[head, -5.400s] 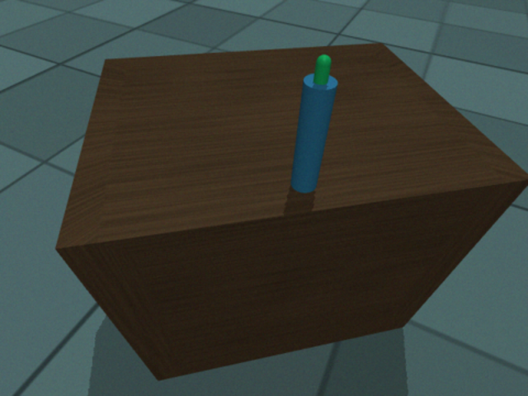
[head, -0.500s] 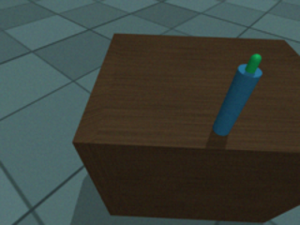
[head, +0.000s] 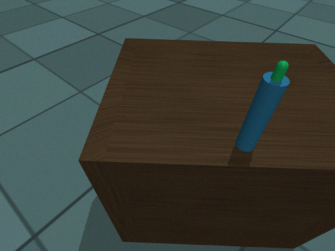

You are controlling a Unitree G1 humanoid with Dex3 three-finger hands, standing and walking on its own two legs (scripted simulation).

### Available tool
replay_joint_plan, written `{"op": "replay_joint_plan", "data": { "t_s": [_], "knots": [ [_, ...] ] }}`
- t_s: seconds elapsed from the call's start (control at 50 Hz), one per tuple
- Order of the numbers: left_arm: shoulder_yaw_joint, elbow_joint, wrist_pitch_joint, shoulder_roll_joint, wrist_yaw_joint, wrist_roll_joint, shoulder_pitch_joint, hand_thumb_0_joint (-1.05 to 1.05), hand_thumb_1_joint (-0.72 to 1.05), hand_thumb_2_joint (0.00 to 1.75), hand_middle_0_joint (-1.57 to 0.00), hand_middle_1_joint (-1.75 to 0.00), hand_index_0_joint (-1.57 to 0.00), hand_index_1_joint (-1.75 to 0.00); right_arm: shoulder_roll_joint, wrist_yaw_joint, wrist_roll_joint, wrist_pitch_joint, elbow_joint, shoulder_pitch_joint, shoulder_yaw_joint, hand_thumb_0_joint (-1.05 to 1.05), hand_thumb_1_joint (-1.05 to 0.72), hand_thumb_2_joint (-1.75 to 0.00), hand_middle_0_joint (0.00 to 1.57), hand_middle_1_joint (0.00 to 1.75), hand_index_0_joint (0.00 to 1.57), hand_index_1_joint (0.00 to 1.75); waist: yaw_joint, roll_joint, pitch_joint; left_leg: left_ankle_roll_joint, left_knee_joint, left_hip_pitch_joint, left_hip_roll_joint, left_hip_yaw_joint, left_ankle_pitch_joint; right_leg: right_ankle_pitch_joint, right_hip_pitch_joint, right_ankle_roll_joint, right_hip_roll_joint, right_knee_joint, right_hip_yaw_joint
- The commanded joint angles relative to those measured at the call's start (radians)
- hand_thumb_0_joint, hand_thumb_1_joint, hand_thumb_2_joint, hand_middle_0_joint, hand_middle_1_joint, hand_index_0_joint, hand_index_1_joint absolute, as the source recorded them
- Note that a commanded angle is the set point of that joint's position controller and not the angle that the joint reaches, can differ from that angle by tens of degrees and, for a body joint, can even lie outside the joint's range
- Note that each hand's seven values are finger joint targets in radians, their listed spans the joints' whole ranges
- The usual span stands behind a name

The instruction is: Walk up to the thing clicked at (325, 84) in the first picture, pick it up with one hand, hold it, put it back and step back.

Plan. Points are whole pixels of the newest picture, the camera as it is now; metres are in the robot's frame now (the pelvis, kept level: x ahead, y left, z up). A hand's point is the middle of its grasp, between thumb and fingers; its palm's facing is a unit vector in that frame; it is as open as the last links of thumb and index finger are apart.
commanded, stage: stand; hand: right
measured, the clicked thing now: (260, 110) +0.42 -0.21 +0.14
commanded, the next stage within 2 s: rise first in 0.20 s
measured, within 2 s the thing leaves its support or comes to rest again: neither
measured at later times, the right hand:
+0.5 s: hand out of the picture +0.16 -0.24 -0.14, palm faces +0.17 +0.94 -0.30, open 10.0 cm
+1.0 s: hand (291, 232) +0.19 -0.25 +0.02, palm faces +0.31 +0.88 -0.37, open 17.2 cm
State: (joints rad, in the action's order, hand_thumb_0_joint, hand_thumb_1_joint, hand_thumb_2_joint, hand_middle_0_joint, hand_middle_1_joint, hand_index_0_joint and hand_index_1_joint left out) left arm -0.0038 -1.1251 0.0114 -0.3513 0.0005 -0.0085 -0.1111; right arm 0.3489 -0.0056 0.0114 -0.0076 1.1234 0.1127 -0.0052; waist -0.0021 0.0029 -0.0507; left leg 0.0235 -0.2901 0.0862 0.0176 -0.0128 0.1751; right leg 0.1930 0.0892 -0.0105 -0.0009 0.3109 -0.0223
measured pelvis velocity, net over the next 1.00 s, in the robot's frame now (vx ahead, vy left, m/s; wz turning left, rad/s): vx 0.01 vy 0.01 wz -0.02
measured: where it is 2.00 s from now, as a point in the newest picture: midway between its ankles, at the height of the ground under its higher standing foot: outside the picture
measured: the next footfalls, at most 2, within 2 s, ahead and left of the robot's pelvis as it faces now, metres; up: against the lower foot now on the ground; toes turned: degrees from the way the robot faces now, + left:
none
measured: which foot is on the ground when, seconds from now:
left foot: down 0.00-1.00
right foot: down 0.00-1.00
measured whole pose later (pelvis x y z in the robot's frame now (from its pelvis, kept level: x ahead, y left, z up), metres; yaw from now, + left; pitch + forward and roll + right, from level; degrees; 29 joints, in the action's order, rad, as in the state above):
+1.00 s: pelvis +0.01 +0.01 -0.01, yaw -1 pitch -1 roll +0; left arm 0.08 -0.59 0.07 -0.23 -0.07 0.03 -0.26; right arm 0.30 0.06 -0.06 -0.08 0.07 0.39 0.19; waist -0.05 -0.05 -0.01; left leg 0.01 -0.42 0.15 0.01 0.01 0.26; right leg 0.25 0.15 0.00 0.00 0.41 0.00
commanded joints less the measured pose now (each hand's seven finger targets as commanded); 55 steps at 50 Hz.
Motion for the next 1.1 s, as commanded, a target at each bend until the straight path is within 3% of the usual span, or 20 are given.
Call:
{"op": "replay_joint_plan", "data": {
  "t_s": [0.0,0.28,0.3,0.32,0.34,0.36,0.4,0.42,0.48,0.52,0.58,0.6,0.66,0.7,0.76,0.84,0.88,0.94,1.04,1.08],
  "knots": [
    [0.041,0.056,0.025,-0.221,-0.01,0.001,0.034,0.0,0.9,0.9,-0.2,-0.3,-0.2,-0.3,0.213,0.017,-0.004,-0.025,-0.053,-0.025,0.038,0.0,-0.9,-0.9,0.2,0.3,0.2,0.3,0.001,-0.005,0.095,-0.037,0.021,-0.021,0.119,-0.075,-0.196,-0.215,-0.021,-0.017,0.139,-0.041,0.108],
    [0.038,0.057,0.023,-0.217,-0.01,0.0,0.026,0.0,0.82,0.82,-0.12,-0.22,-0.12,-0.22,0.212,0.017,-0.002,-0.022,-0.053,-0.027,0.04,0.0,-0.82,-0.82,0.12,0.22,0.12,0.22,0.003,0.002,0.082,-0.034,0.025,-0.013,0.117,-0.077,-0.165,-0.178,0.002,-0.015,0.131,-0.05,0.103],
    [0.029,0.407,0.132,-0.046,-0.017,0.087,0.377,0.0,0.74,0.74,-0.04,-0.14,-0.04,-0.14,0.021,0.029,-0.081,-0.099,-0.403,-0.378,0.012,0.0,-0.74,-0.74,0.06,0.14,0.05,0.14,0.013,-0.053,0.086,-0.028,-0.085,0.131,-0.018,0.041,-0.074,-0.094,0.129,0.001,0.018,0.05,0.003],
    [0.022,0.439,0.149,-0.084,-0.041,0.108,0.324,0.0,0.66,0.66,-0.03,-0.06,-0.01,-0.06,0.064,0.047,-0.114,-0.142,-0.445,-0.352,0.015,0.0,-0.66,-0.66,0.06,0.06,0.05,0.06,-0.018,0.009,0.149,-0.032,-0.054,0.056,-0.024,0.047,-0.033,-0.065,0.055,0.004,0.025,0.02,0.011],
    [0.061,0.335,0.137,-0.161,-0.058,0.105,0.227,0.0,0.58,0.58,-0.03,-0.03,-0.01,-0.05,0.171,0.068,-0.106,-0.137,-0.325,-0.239,0.072,0.0,-0.58,-0.58,0.06,0.04,0.05,0.04,-0.023,0.016,0.08,-0.032,-0.041,0.085,-0.025,0.046,0.008,-0.033,0.092,-0.002,0.021,0.014,0.007],
    [0.121,0.27,0.119,-0.213,-0.063,0.105,0.126,0.0,0.5,0.5,-0.03,-0.04,-0.01,-0.05,0.193,0.074,-0.103,-0.12,-0.255,-0.185,0.109,0.0,-0.5,-0.5,0.06,0.04,0.05,0.04,0.004,0.003,0.045,-0.028,-0.068,0.128,-0.021,0.051,0.006,-0.022,0.108,-0.001,0.014,0.034,-0.005],
    [0.143,0.364,0.115,-0.193,-0.076,0.098,0.088,0.0,0.34,0.34,-0.04,-0.04,-0.02,-0.05,0.219,0.093,-0.096,-0.124,-0.295,-0.159,0.166,0.0,-0.34,-0.34,0.06,0.04,0.05,0.04,0.006,0.016,0.247,-0.024,-0.11,0.055,-0.015,0.052,-0.135,-0.17,0.061,-0.001,0.011,0.084,0.003],
    [0.122,0.346,0.117,-0.158,-0.079,0.092,0.128,0.0,0.26,0.26,-0.04,-0.04,-0.03,-0.05,0.219,0.098,-0.088,-0.13,-0.334,-0.185,0.178,0.0,-0.29,-0.26,0.06,0.04,0.05,0.04,-0.018,-0.025,0.276,-0.031,-0.127,0.057,-0.009,0.044,-0.161,-0.21,0.061,0.003,0.007,0.102,0.001],
    [0.178,0.293,0.099,-0.119,-0.072,0.049,0.005,0.0,0.17,0.18,-0.04,-0.05,-0.05,-0.04,0.191,0.093,-0.06,-0.107,-0.365,0.028,0.238,0.0,-0.15,-0.18,0.06,0.04,0.05,0.04,-0.032,-0.049,0.278,-0.038,-0.139,0.06,-0.018,0.036,-0.211,-0.257,0.093,-0.001,-0.001,0.111,-0.006],
    [0.174,0.335,0.087,-0.099,-0.071,0.047,-0.052,0.0,0.09,0.13,-0.05,-0.05,-0.06,-0.04,0.2,0.094,-0.061,-0.097,-0.473,0.073,0.249,0.0,-0.05,-0.16,0.06,0.04,0.05,0.04,-0.029,-0.078,0.308,-0.038,-0.123,0.023,-0.026,0.047,-0.256,-0.304,0.056,0.008,0.002,0.092,-0.007],
    [0.141,0.406,0.072,-0.042,-0.065,0.055,-0.074,0.0,-0.06,0.08,-0.05,-0.05,-0.06,-0.03,0.121,0.084,-0.075,-0.082,-0.581,0.09,0.207,0.0,0.11,-0.12,0.05,0.05,0.05,0.05,-0.009,-0.057,0.223,-0.032,-0.099,0.045,-0.031,0.054,-0.238,-0.273,0.089,0.006,0.007,0.081,-0.012],
    [0.102,0.478,0.075,0.009,-0.061,0.062,-0.007,0.0,-0.12,0.08,-0.06,-0.05,-0.06,-0.04,0.085,0.081,-0.08,-0.086,-0.694,0.036,0.17,0.0,0.15,-0.12,0.05,0.05,0.05,0.05,-0.018,-0.067,0.212,-0.032,-0.096,0.054,-0.03,0.055,-0.217,-0.249,0.096,0.006,0.009,0.075,-0.014],
    [0.082,0.579,0.08,0.022,-0.068,0.064,0.039,0.0,-0.28,0.08,-0.06,-0.04,-0.05,-0.05,0.096,0.086,-0.077,-0.089,-0.788,0.042,0.18,0.0,0.31,-0.09,0.04,0.05,0.04,0.05,-0.027,-0.039,0.155,-0.033,-0.07,0.069,-0.028,0.057,-0.131,-0.168,0.108,0.001,0.012,0.051,-0.012],
    [0.135,0.649,0.09,-0.066,-0.085,0.056,0.017,0.0,-0.35,0.07,-0.06,-0.05,-0.06,-0.05,0.154,0.096,-0.077,-0.095,-0.889,0.032,0.227,0.0,0.36,-0.08,0.04,0.05,0.04,0.05,-0.015,-0.019,0.173,-0.029,-0.067,0.068,-0.025,0.057,-0.124,-0.159,0.076,-0.002,0.011,0.051,-0.007],
    [0.152,0.719,0.101,-0.087,-0.096,0.05,-0.022,0.0,-0.5,0.03,-0.07,-0.05,-0.07,-0.06,0.176,0.102,-0.072,-0.108,-1.043,0.059,0.251,0.0,0.48,-0.05,0.04,0.05,0.04,0.05,-0.027,-0.04,0.202,-0.032,-0.078,0.041,-0.022,0.056,-0.146,-0.182,0.02,0.0,0.005,0.049,-0.007],
    [0.14,0.678,0.104,-0.033,-0.094,0.042,-0.046,0.0,-0.53,0.03,-0.07,-0.05,-0.06,-0.06,0.162,0.107,-0.073,-0.116,-1.151,0.145,0.279,0.0,0.54,-0.05,0.04,0.05,0.04,0.05,-0.05,-0.054,0.148,-0.033,-0.083,0.033,-0.021,0.06,-0.146,-0.202,0.027,0.0,0.005,0.048,-0.005],
    [0.129,0.66,0.101,0.004,-0.086,0.041,-0.113,0.0,-0.53,0.03,-0.07,-0.06,-0.07,-0.05,0.119,0.093,-0.073,-0.12,-1.203,0.206,0.254,0.0,0.56,-0.04,0.04,0.05,0.04,0.05,-0.032,-0.047,0.127,-0.03,-0.083,0.043,-0.021,0.064,-0.16,-0.208,0.024,-0.002,0.003,0.052,-0.009],
    [0.117,0.615,0.089,0.037,-0.069,0.042,-0.191,0.0,-0.54,0.02,-0.06,-0.05,-0.06,-0.05,0.126,0.072,-0.07,-0.129,-1.23,0.289,0.298,0.0,0.58,-0.04,0.04,0.06,0.04,0.06,-0.035,-0.018,0.114,-0.019,-0.08,0.041,-0.014,0.063,-0.18,-0.216,0.036,-0.007,-0.007,0.063,-0.017],
    [0.215,0.701,0.099,-0.075,-0.072,0.035,-0.039,0.0,-0.55,0.03,-0.06,-0.05,-0.06,-0.05,0.159,0.063,-0.077,-0.157,-1.368,0.238,0.359,0.0,0.6,-0.03,0.04,0.06,0.04,0.06,-0.04,0.006,0.114,-0.015,-0.075,0.038,-0.007,0.061,-0.173,-0.213,0.017,-0.009,-0.006,0.062,-0.009],
    [0.209,0.702,0.106,-0.064,-0.074,0.034,-0.022,0.0,-0.56,0.03,-0.06,-0.05,-0.05,-0.05,0.164,0.066,-0.075,-0.17,-1.409,0.232,0.371,0.0,0.61,-0.03,0.04,0.06,0.04,0.06,-0.052,-0.015,0.111,-0.021,-0.079,0.035,-0.009,0.064,-0.159,-0.207,0.015,-0.005,-0.004,0.054,-0.003]
  ]
}}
